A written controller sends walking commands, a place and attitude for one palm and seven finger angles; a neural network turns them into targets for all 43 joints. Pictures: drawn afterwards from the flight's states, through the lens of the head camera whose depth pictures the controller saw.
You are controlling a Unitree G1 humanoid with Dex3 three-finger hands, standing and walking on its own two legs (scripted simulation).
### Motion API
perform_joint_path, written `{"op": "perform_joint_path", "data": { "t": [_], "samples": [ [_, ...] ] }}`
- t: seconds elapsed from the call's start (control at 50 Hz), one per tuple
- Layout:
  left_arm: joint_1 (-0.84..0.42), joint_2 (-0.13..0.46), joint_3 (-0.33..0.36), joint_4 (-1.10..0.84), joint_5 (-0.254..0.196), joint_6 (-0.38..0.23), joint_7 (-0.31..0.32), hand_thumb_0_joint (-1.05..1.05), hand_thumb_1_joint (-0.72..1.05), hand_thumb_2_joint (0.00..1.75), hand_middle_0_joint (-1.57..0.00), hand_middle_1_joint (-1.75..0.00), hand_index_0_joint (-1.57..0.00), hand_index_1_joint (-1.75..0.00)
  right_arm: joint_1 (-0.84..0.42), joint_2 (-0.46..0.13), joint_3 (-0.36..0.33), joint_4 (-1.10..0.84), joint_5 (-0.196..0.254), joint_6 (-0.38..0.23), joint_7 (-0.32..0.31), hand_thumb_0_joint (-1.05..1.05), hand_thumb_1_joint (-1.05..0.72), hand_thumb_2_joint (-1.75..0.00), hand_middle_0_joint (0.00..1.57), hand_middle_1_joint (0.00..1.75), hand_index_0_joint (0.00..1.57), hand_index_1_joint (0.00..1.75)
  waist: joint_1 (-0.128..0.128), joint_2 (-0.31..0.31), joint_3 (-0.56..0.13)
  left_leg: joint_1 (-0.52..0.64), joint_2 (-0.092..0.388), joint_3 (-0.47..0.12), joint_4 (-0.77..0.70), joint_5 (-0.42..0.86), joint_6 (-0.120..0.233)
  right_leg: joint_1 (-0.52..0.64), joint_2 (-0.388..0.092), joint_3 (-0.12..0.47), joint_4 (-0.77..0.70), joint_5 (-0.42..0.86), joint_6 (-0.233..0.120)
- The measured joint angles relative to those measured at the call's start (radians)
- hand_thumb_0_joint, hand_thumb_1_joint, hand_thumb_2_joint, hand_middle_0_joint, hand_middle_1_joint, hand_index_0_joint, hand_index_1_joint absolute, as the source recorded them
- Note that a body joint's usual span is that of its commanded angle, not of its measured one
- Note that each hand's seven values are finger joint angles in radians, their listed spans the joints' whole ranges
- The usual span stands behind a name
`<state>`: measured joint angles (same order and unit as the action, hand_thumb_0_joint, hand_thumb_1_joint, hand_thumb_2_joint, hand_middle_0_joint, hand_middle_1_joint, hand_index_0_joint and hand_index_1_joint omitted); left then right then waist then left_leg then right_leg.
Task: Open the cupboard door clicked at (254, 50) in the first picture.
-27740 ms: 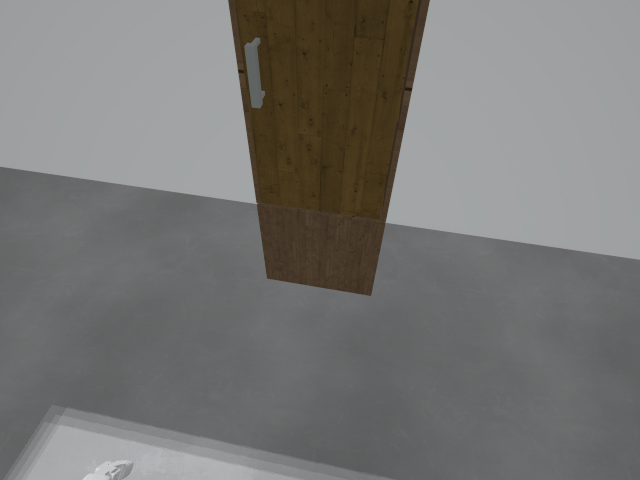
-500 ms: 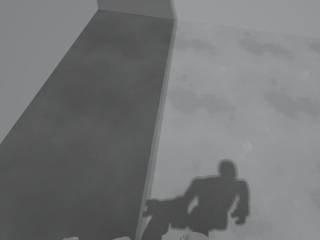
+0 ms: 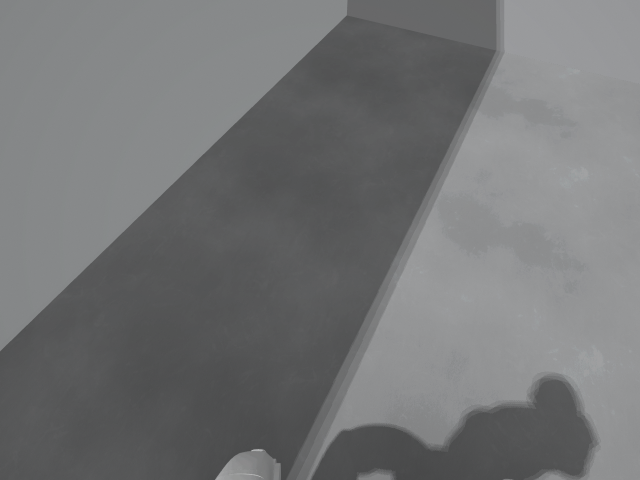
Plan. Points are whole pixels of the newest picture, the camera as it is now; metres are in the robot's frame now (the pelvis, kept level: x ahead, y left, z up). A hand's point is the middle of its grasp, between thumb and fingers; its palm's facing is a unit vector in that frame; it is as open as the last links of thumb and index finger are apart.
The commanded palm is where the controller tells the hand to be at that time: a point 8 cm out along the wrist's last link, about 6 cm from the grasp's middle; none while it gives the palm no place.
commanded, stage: turn to face it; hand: left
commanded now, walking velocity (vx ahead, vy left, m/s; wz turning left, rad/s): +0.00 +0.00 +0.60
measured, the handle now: out of the picture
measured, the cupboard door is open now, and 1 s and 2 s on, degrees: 45 45 45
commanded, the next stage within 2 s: none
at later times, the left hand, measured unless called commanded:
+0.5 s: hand out of the picture +0.06 +0.24 -0.16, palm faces +0.26 -0.93 -0.27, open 7.3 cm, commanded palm none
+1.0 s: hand out of the picture -0.09 +0.19 -0.19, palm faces +0.60 -0.77 -0.23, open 7.3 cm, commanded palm none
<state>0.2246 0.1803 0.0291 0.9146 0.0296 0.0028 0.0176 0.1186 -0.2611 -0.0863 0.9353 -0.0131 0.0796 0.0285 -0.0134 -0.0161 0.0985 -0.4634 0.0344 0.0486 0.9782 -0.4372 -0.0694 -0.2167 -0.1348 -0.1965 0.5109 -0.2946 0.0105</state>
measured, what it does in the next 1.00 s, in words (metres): steps on the spot, turning left: left foot, then right foot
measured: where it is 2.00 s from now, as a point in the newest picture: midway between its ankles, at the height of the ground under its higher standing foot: outside the picture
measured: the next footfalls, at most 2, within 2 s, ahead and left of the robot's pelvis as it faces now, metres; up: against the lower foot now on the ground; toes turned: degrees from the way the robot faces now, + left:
left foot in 0.12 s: +0.03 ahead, +0.13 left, +0.00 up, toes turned +11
right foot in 0.56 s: +0.08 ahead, -0.12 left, +0.00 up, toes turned +17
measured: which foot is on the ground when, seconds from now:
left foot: up 0.00-0.10, down 0.12-0.56, up 0.58-0.96, down 0.98-1.00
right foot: down 0.00-0.12, up 0.14-0.54, down 0.56-0.98, up 1.00-1.00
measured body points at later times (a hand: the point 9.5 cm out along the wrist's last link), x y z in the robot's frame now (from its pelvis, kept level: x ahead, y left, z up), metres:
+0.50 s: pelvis +0.00 +0.00 +0.00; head +0.05 +0.01 +0.44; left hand +0.05 +0.29 -0.13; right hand +0.12 -0.22 -0.15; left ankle -0.01 +0.12 -0.74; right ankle +0.04 -0.14 -0.71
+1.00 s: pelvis -0.01 +0.00 -0.02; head +0.02 +0.04 +0.43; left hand -0.12 +0.23 -0.17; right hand +0.24 -0.16 -0.14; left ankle -0.06 +0.08 -0.74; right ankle +0.05 -0.13 -0.73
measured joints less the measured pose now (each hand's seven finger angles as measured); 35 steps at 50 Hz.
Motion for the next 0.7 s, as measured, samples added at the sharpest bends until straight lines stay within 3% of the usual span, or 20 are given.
{"op": "perform_joint_path", "data": {
  "t": [0.08, 0.12, 0.14, 0.18, 0.24, 0.3, 0.44, 0.5, 0.54, 0.56, 0.58, 0.62, 0.66, 0.7],
  "samples": [
    [0.01, 0.02, 0.009, 0.004, 0.004, -0.003, -0.007, 0.0, 0.92, 0.9, -0.21, -0.3, -0.21, -0.3, -0.027, 0.007, 0.011, -0.01, 0.003, -0.01, 0.0, 0.01, -0.91, -0.9, 0.2, 0.3, 0.2, 0.3, 0.021, -0.022, 0.015, 0.095, -0.002, 0.038, -0.224, 0.005, 0.014, -0.01, -0.028, -0.053, 0.055, -0.035, 0.016],
    [0.022, 0.034, 0.016, 0.007, -0.002, 0.002, -0.011, 0.0, 0.92, 0.9, -0.21, -0.3, -0.21, -0.3, -0.031, 0.006, 0.016, -0.026, 0.002, -0.024, 0.002, 0.01, -0.91, -0.9, 0.2, 0.3, 0.2, 0.3, 0.022, -0.025, 0.011, 0.158, -0.007, 0.052, -0.372, 0.131, 0.037, -0.034, -0.046, -0.077, 0.125, -0.072, 0.032],
    [0.02, 0.046, 0.021, 0.012, -0.007, 0.01, -0.013, 0.0, 0.91, 0.9, -0.21, -0.3, -0.21, -0.3, -0.035, 0.012, 0.016, -0.031, -0.001, -0.036, 0.001, 0.01, -0.91, -0.9, 0.2, 0.3, 0.2, 0.3, 0.02, -0.037, 0.013, 0.148, -0.017, 0.049, -0.371, 0.17, 0.069, -0.065, -0.055, -0.058, 0.201, -0.116, 0.047],
    [0.004, 0.069, 0.029, 0.022, -0.007, 0.039, -0.009, 0.0, 0.91, 0.9, -0.21, -0.3, -0.21, -0.3, -0.037, 0.027, 0.024, -0.038, -0.003, -0.048, -0.004, 0.01, -0.91, -0.9, 0.2, 0.3, 0.2, 0.3, 0.028, -0.053, 0.02, 0.132, -0.03, 0.039, -0.333, 0.133, 0.105, -0.143, -0.03, 0.034, 0.391, -0.228, 0.059],
    [-0.021, 0.085, 0.04, 0.035, -0.005, 0.059, -0.006, 0.0, 0.91, 0.9, -0.2, -0.3, -0.2, -0.3, -0.018, 0.043, 0.034, -0.043, -0.007, -0.055, -0.019, 0.0, -0.91, -0.9, 0.2, 0.3, 0.2, 0.3, 0.027, -0.045, 0.011, 0.146, -0.034, 0.012, -0.372, 0.128, 0.11, -0.233, 0.014, 0.112, 0.571, -0.204, 0.068],
    [-0.047, 0.086, 0.044, 0.025, -0.005, 0.056, -0.013, 0.0, 0.91, 0.9, -0.2, -0.3, -0.2, -0.3, 0.007, 0.05, 0.04, -0.035, -0.007, -0.057, -0.029, 0.0, -0.91, -0.9, 0.2, 0.3, 0.2, 0.3, 0.023, -0.027, 0.003, 0.168, -0.044, -0.015, -0.441, 0.173, 0.108, -0.284, 0.033, 0.16, 0.623, -0.124, 0.076],
    [-0.096, 0.071, 0.039, -0.013, -0.01, 0.045, -0.012, 0.0, 0.91, 0.9, -0.2, -0.3, -0.2, -0.3, 0.067, 0.058, 0.037, -0.008, -0.014, -0.048, -0.026, 0.0, -0.91, -0.9, 0.21, 0.3, 0.2, 0.3, -0.001, 0.016, -0.013, 0.176, -0.058, -0.088, -0.495, 0.216, 0.095, -0.247, 0.061, 0.195, 0.432, -0.108, 0.081],
    [-0.116, 0.058, 0.032, -0.028, -0.014, 0.039, -0.011, 0.0, 0.91, 0.9, -0.2, -0.3, -0.2, -0.3, 0.086, 0.054, 0.03, -0.001, -0.016, -0.038, -0.025, 0.0, -0.91, -0.9, 0.21, 0.3, 0.2, 0.3, -0.018, 0.036, -0.013, 0.156, -0.064, -0.126, -0.473, 0.214, 0.079, -0.184, 0.087, 0.191, 0.28, -0.112, 0.072],
    [-0.119, 0.048, 0.026, -0.04, -0.018, 0.027, -0.011, 0.0, 0.91, 0.9, -0.2, -0.3, -0.2, -0.3, 0.098, 0.048, 0.022, 0.004, -0.012, -0.031, -0.025, 0.0, -0.91, -0.9, 0.21, 0.3, 0.2, 0.3, -0.024, 0.047, -0.016, 0.132, -0.072, -0.152, -0.44, 0.203, 0.063, -0.114, 0.103, 0.18, 0.129, -0.046, 0.064],
    [-0.116, 0.044, 0.024, -0.046, -0.016, 0.016, -0.009, 0.0, 0.91, 0.9, -0.2, -0.3, -0.2, -0.3, 0.105, 0.044, 0.017, 0.006, -0.007, -0.028, -0.024, 0.01, -0.91, -0.9, 0.21, 0.3, 0.2, 0.3, -0.022, 0.049, -0.022, 0.114, -0.08, -0.161, -0.41, 0.19, 0.055, -0.081, 0.103, 0.174, 0.055, -0.013, 0.036],
    [-0.117, 0.032, 0.021, -0.046, -0.011, 0.008, -0.006, 0.0, 0.91, 0.9, -0.2, -0.3, -0.2, -0.3, 0.1, 0.035, 0.01, 0.012, -0.003, -0.023, -0.024, 0.01, -0.91, -0.9, 0.21, 0.3, 0.2, 0.3, -0.021, 0.063, -0.015, 0.09, -0.081, -0.165, -0.343, 0.113, 0.049, -0.079, 0.107, 0.163, 0.056, -0.005, 0.006],
    [-0.11, 0.011, 0.008, -0.045, -0.008, 0.003, -0.002, 0.0, 0.91, 0.9, -0.2, -0.3, -0.2, -0.3, 0.094, 0.018, -0.001, 0.022, -0.004, -0.013, -0.021, 0.01, -0.91, -0.9, 0.21, 0.3, 0.2, 0.3, -0.028, 0.075, -0.004, 0.019, -0.088, -0.137, -0.124, -0.013, 0.042, -0.065, 0.092, 0.133, 0.065, -0.012, -0.018],
    [-0.094, -0.006, 0.001, -0.041, -0.009, 0.004, 0.0, 0.0, 0.91, 0.9, -0.2, -0.3, -0.2, -0.3, 0.089, 0.006, -0.008, 0.029, -0.007, -0.004, -0.015, 0.01, -0.91, -0.9, 0.2, 0.3, 0.2, 0.3, -0.032, 0.074, 0.0, -0.034, -0.075, -0.095, 0.067, -0.011, 0.029, -0.037, 0.075, 0.107, 0.04, -0.007, -0.021],
    [-0.078, -0.016, -0.003, -0.033, -0.01, 0.008, 0.001, 0.0, 0.91, 0.9, -0.2, -0.3, -0.2, -0.3, 0.083, 0.001, -0.01, 0.031, -0.006, 0.001, -0.009, 0.01, -0.91, -0.9, 0.2, 0.3, 0.2, 0.3, -0.038, 0.064, 0.0, -0.059, -0.05, -0.064, 0.164, 0.022, 0.015, -0.012, 0.06, 0.082, 0.01, 0.003, -0.02]
  ]
}}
